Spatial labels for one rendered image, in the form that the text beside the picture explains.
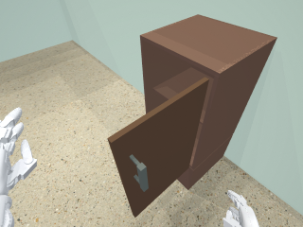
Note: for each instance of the robot left forearm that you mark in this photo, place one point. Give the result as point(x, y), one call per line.
point(6, 217)

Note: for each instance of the robot right hand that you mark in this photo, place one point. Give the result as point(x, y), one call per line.
point(245, 217)

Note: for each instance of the handle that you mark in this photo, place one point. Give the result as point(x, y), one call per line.
point(142, 177)

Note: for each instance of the robot left hand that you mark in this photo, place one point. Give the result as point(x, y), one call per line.
point(9, 134)

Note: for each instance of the cupboard door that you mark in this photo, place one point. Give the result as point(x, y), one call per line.
point(163, 140)

